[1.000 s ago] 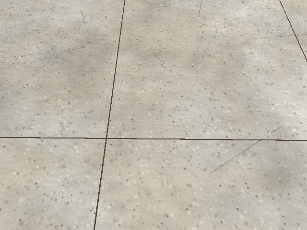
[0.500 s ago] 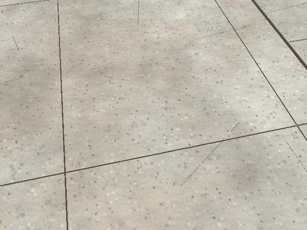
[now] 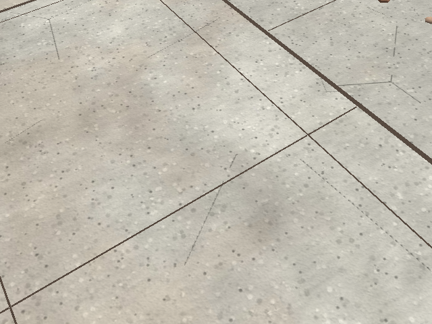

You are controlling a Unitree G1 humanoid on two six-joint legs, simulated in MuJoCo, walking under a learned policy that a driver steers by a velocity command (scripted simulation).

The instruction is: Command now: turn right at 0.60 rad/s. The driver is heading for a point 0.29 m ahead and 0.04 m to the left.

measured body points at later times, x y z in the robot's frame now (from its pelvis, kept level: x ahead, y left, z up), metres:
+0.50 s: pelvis +0.01 +0.01 +0.01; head +0.02 +0.01 +0.46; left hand +0.19 +0.24 -0.10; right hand +0.12 -0.27 -0.09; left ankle +0.03 +0.13 -0.73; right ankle +0.01 -0.11 -0.73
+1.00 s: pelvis +0.03 +0.02 +0.01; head +0.03 +0.03 +0.46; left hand +0.15 +0.27 -0.12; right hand +0.11 -0.24 -0.11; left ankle +0.03 +0.13 -0.73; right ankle +0.01 -0.11 -0.73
